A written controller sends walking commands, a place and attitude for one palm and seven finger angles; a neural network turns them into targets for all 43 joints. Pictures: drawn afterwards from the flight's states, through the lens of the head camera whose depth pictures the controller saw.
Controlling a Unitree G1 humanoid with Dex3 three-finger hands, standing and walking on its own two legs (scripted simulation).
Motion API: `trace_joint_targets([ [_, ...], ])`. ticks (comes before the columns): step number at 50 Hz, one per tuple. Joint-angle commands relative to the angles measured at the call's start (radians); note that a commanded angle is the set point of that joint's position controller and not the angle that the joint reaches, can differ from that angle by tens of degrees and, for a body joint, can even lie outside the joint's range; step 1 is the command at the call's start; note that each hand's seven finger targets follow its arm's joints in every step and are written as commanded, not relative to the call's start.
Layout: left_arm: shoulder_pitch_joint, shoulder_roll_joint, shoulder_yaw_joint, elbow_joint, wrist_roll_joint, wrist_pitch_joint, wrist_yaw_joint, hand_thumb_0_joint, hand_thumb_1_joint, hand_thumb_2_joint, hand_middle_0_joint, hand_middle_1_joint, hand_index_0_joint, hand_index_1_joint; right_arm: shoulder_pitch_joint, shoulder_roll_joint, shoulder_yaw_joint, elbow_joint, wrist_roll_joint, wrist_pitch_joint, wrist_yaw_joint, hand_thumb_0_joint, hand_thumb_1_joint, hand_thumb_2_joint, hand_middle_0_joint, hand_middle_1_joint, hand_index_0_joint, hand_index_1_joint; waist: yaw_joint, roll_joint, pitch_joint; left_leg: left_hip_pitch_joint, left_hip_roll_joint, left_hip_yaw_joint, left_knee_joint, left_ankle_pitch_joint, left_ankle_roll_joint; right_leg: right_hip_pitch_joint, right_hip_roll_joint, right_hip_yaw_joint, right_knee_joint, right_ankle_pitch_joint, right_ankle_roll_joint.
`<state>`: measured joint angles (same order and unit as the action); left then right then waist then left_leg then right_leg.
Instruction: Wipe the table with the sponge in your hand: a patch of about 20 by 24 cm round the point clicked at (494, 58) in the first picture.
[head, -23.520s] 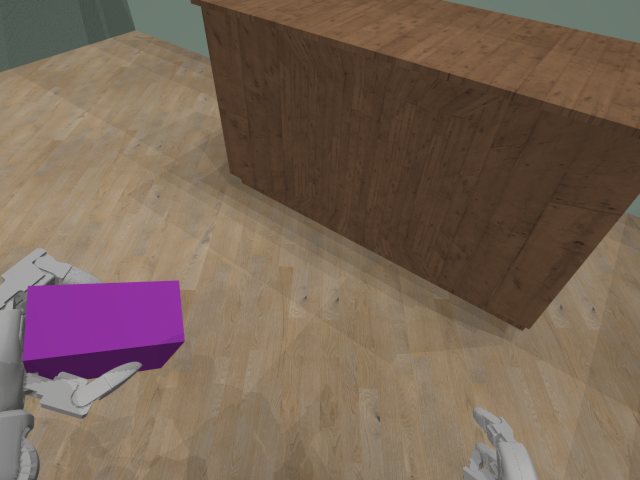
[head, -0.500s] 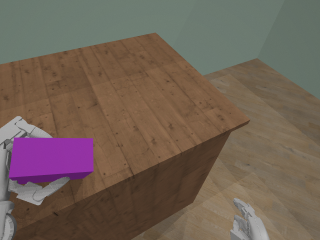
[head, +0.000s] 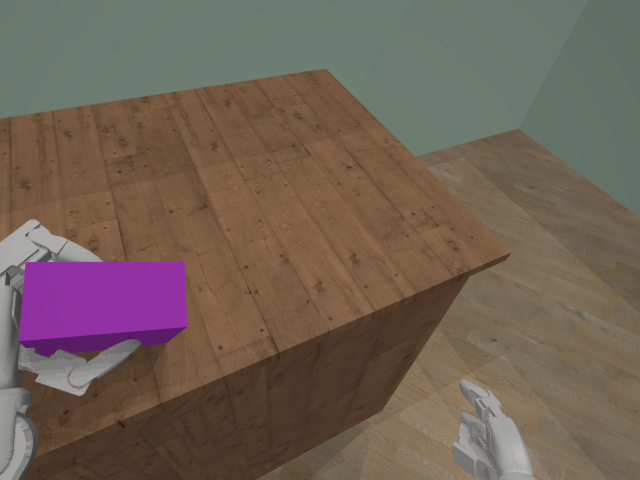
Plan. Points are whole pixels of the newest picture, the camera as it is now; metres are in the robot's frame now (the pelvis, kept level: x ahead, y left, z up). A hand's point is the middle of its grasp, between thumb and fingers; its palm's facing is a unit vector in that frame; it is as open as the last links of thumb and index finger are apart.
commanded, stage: look again from close up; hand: left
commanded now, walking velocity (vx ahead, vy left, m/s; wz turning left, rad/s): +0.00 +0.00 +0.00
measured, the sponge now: (131, 308) +0.23 +0.21 +0.14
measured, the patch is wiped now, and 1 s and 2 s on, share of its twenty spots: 0.00 0.00 0.00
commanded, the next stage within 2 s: turn the palm down, sponge in hand in 0.08 s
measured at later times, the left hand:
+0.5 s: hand (79, 315) +0.21 +0.24 +0.17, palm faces +0.32 -0.78 -0.54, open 10.2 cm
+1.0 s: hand (89, 284) +0.21 +0.22 +0.21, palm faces +0.36 -0.46 -0.81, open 10.2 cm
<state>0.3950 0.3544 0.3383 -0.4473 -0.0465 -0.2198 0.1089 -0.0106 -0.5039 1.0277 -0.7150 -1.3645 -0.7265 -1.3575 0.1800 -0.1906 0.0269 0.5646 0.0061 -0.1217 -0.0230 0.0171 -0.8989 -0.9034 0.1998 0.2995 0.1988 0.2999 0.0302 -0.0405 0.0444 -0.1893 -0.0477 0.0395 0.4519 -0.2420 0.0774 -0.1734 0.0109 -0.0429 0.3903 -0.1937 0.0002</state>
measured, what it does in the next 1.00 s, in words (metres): shifts its weight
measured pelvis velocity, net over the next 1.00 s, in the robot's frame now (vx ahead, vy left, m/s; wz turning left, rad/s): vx -0.01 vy -0.07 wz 0.02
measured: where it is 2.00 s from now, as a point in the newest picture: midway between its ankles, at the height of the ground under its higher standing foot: outside the picture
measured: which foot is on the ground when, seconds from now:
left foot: down 0.00-1.00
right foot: down 0.00-1.00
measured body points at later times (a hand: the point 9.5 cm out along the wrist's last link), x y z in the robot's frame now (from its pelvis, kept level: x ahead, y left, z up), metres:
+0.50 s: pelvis -0.02 -0.01 -0.01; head -0.02 -0.02 +0.44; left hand +0.18 +0.28 +0.20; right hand +0.19 -0.23 -0.08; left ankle +0.00 +0.06 -0.74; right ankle +0.01 -0.12 -0.74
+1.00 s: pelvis -0.01 -0.07 -0.02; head -0.02 -0.12 +0.43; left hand +0.19 +0.24 +0.25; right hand +0.21 -0.29 -0.10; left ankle +0.00 +0.06 -0.74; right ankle +0.01 -0.12 -0.74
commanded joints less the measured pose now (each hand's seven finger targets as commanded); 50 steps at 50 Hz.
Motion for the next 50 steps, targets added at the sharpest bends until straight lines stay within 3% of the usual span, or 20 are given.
trace_joint_targets([
  [1, -0.055, 0.148, 0.094, -0.213, -0.001, -0.051, 0.012, 0.0, 0.1, 1.3, -1.2, -1.6, -1.2, -1.6, -0.067, -0.136, -0.057, -0.149, 0.001, -0.041, -0.009, 0.0, -0.9, -0.9, 0.2, 0.3, 0.2, 0.3, -0.005, 0.102, -0.146, -0.038, 0.112, -0.125, -0.106, 0.244, -0.084, 0.135, -0.05, 0.056, -0.009, 0.189, -0.019],
  [8, -0.065, 0.155, 0.096, -0.223, 0.004, -0.05, 0.014, 0.0, 0.1, 1.3, -1.2, -1.6, -1.2, -1.6, -0.064, -0.139, -0.063, -0.147, 0.004, -0.039, -0.011, 0.0, -0.9, -0.9, 0.2, 0.3, 0.2, 0.3, -0.006, 0.101, -0.133, -0.06, 0.111, -0.126, -0.118, 0.178, -0.079, 0.143, -0.052, 0.058, -0.015, 0.164, -0.019],
  [9, -0.971, 0.961, 0.336, -0.514, 0.046, -0.177, 0.035, 0.0, 0.1, 1.3, -1.2, -1.6, -1.2, -1.6, 0.185, -0.231, 0.119, -0.261, 0.07, 0.004, -0.089, 0.0, -0.9, -0.9, 0.2, 0.3, 0.2, 0.3, -0.118, 0.333, -0.098, -0.333, 0.129, -0.214, -0.107, -0.101, -0.037, 0.238, 0.041, 0.081, 0.134, -0.093, 0.048],
  [10, -0.667, 0.465, 0.32, 0.012, 0.124, 0.012, -0.015, 0.0, 0.1, 1.3, -1.2, -1.6, -1.2, -1.6, -0.068, -0.136, -0.06, -0.119, -0.043, -0.016, -0.054, 0.0, -0.9, -0.9, 0.2, 0.3, 0.2, 0.3, 0.045, 0.314, -0.24, 0.02, 0.075, -0.14, -0.063, 0.246, -0.154, 0.018, 0.029, 0.0, 0.155, -0.005, -0.059],
  [11, -0.51, 0.324, 0.128, 0.07, 0.028, 0.087, -0.037, 0.0, 0.1, 1.3, -1.2, -1.6, -1.2, -1.6, -0.017, -0.18, -0.063, -0.12, -0.031, -0.025, -0.002, 0.0, -0.9, -0.9, 0.2, 0.3, 0.2, 0.3, 0.007, 0.283, -0.255, 0.129, 0.088, -0.164, -0.037, 0.487, -0.193, -0.095, 0.037, -0.042, 0.158, 0.037, -0.06],
  [12, -0.529, 0.266, 0.147, -0.003, -0.013, 0.132, -0.077, 0.0, 0.1, 1.3, -1.2, -1.6, -1.2, -1.6, -0.065, -0.202, -0.07, -0.108, -0.025, -0.028, 0.0, 0.0, -0.9, -0.9, 0.2, 0.3, 0.2, 0.3, 0.036, 0.263, -0.277, 0.193, 0.094, -0.147, -0.019, 0.491, -0.177, -0.139, 0.034, -0.013, 0.141, 0.042, -0.047],
  [13, -0.465, 0.323, 0.197, -0.005, -0.057, 0.185, -0.105, 0.0, 0.1, 1.3, -1.2, -1.6, -1.2, -1.6, -0.083, -0.221, -0.069, -0.112, -0.019, -0.026, -0.009, 0.0, -0.9, -0.9, 0.2, 0.3, 0.2, 0.3, 0.062, 0.223, -0.279, 0.177, 0.083, -0.13, -0.021, 0.472, -0.163, -0.097, 0.024, -0.02, 0.135, 0.073, -0.054],
  [14, -0.37, 0.21, 0.094, 0.034, -0.069, 0.253, -0.133, 0.0, 0.1, 1.3, -1.2, -1.6, -1.2, -1.6, -0.141, -0.204, -0.039, -0.135, 0.008, -0.018, 0.001, 0.0, -0.9, -0.9, 0.2, 0.3, 0.2, 0.3, 0.07, 0.187, -0.231, 0.133, 0.082, -0.129, -0.019, 0.434, -0.159, -0.104, 0.03, -0.028, 0.152, 0.066, -0.053],
  [18, -0.226, 0.267, 0.053, -0.229, 0.054, 0.291, -0.143, 0.0, 0.1, 1.3, -1.2, -1.6, -1.2, -1.6, -0.174, -0.2, -0.039, -0.171, -0.002, 0.006, 0.025, 0.0, -0.9, -0.9, 0.2, 0.3, 0.2, 0.3, 0.056, 0.101, -0.208, 0.051, 0.083, -0.135, -0.033, 0.248, -0.111, -0.1, 0.024, -0.037, 0.164, 0.075, -0.039],
  [21, -0.228, 0.364, 0.193, -0.255, 0.045, 0.245, -0.086, 0.0, 0.1, 1.3, -1.2, -1.6, -1.2, -1.6, -0.194, -0.196, -0.037, -0.17, -0.007, 0.018, -0.001, 0.0, -0.9, -0.9, 0.2, 0.3, 0.2, 0.3, 0.05, 0.035, -0.2, -0.012, 0.073, -0.135, -0.04, 0.065, -0.1, -0.107, 0.029, -0.035, 0.17, 0.007, -0.039],
  [23, -0.295, 0.414, 0.246, -0.267, 0.047, 0.214, -0.046, 0.0, 0.1, 1.3, -1.2, -1.6, -1.2, -1.6, -0.202, -0.188, -0.036, -0.162, -0.009, 0.023, -0.023, 0.0, -0.9, -0.9, 0.2, 0.3, 0.2, 0.3, 0.043, 0.051, -0.209, -0.029, 0.063, -0.12, -0.019, -0.002, -0.08, -0.122, 0.025, -0.024, 0.164, -0.033, -0.033],
  [24, -0.377, 0.471, 0.283, -0.273, 0.062, 0.218, -0.014, 0.0, 0.1, 1.3, -1.2, -1.6, -1.2, -1.6, -0.222, -0.188, -0.024, -0.161, 0.005, 0.023, -0.026, 0.0, -0.9, -0.9, 0.2, 0.3, 0.2, 0.3, 0.049, 0.126, -0.193, -0.039, 0.059, -0.114, -0.023, -0.082, -0.071, -0.148, 0.028, -0.005, 0.166, -0.077, -0.036],
  [26, -0.358, 0.41, 0.225, -0.179, 0.092, 0.235, 0.017, 0.0, 0.1, 1.3, -1.2, -1.6, -1.2, -1.6, -0.183, -0.172, -0.033, -0.132, -0.002, 0.022, -0.04, 0.0, -0.9, -0.9, 0.2, 0.3, 0.2, 0.3, 0.042, 0.167, -0.178, -0.054, 0.055, -0.11, -0.015, -0.082, -0.079, -0.141, 0.014, -0.009, 0.158, -0.078, -0.039],
  [29, -0.439, 0.443, 0.178, -0.088, 0.139, 0.33, 0.004, 0.0, 0.1, 1.3, -1.2, -1.6, -1.2, -1.6, -0.201, -0.187, -0.019, -0.126, 0.022, 0.032, -0.059, 0.0, -0.9, -0.9, 0.2, 0.3, 0.2, 0.3, 0.026, 0.183, -0.123, -0.078, 0.04, -0.094, -0.012, -0.177, -0.056, -0.17, 0.005, 0.015, 0.126, -0.142, -0.033],
  [34, -0.557, 0.46, 0.058, -0.108, 0.193, 0.414, -0.104, 0.0, 0.1, 1.3, -1.2, -1.6, -1.2, -1.6, -0.244, -0.178, 0.003, -0.154, 0.045, 0.017, -0.102, 0.0, -0.9, -0.9, 0.2, 0.3, 0.2, 0.3, 0.018, 0.13, -0.13, -0.04, 0.023, -0.058, 0.012, -0.162, -0.035, -0.15, -0.014, 0.057, 0.064, -0.218, -0.021],
  [37, -0.509, 0.522, 0.104, -0.134, 0.207, 0.39, -0.145, 0.0, 0.1, 1.3, -1.2, -1.6, -1.2, -1.6, -0.214, -0.177, -0.012, -0.156, 0.031, 0.005, -0.117, 0.0, -0.9, -0.9, 0.2, 0.3, 0.2, 0.3, 0.034, 0.066, -0.167, -0.04, 0.026, -0.043, 0.041, -0.067, -0.033, -0.097, -0.03, 0.082, 0.034, -0.226, -0.012],
  [39, -0.504, 0.597, 0.183, -0.132, 0.213, 0.376, -0.14, 0.0, 0.1, 1.3, -1.2, -1.6, -1.2, -1.6, -0.234, -0.171, -0.008, -0.151, 0.038, -0.004, -0.116, 0.0, -0.9, -0.9, 0.2, 0.3, 0.2, 0.3, 0.059, 0.095, -0.156, -0.053, 0.029, -0.033, 0.067, -0.018, -0.043, -0.075, -0.042, 0.131, 0.015, -0.24, -0.016],
  [44, -0.382, 0.655, 0.29, -0.127, 0.225, 0.391, -0.097, 0.0, 0.1, 1.3, -1.2, -1.6, -1.2, -1.6, -0.212, -0.172, -0.024, -0.145, 0.042, 0.0, -0.094, 0.0, -0.9, -0.9, 0.2, 0.3, 0.2, 0.3, 0.1, 0.14, -0.219, -0.079, 0.035, -0.028, 0.096, 0.13, -0.056, 0.024, -0.067, 0.155, 0.065, 0.004, -0.015],
  [45, -0.373, 0.594, 0.235, -0.134, 0.219, 0.413, -0.097, 0.0, 0.1, 1.3, -1.2, -1.6, -1.2, -1.6, -0.192, -0.173, -0.029, -0.153, 0.034, 0.011, -0.091, 0.0, -0.9, -0.9, 0.2, 0.3, 0.2, 0.3, 0.086, 0.118, -0.223, -0.096, 0.041, -0.031, 0.104, 0.146, -0.059, 0.039, -0.088, 0.157, 0.075, 0.087, -0.003],
  [50, -0.329, 0.617, 0.213, -0.11, 0.247, 0.502, -0.123, 0.0, 0.1, 1.3, -1.2, -1.6, -1.2, -1.6, -0.194, -0.199, -0.037, -0.161, 0.052, 0.035, -0.088, 0.0, -0.9, -0.9, 0.2, 0.3, 0.2, 0.3, 0.078, 0.053, -0.204, -0.133, 0.047, -0.036, 0.139, 0.136, -0.058, 0.033, -0.118, 0.196, 0.089, 0.165, 0.027],
])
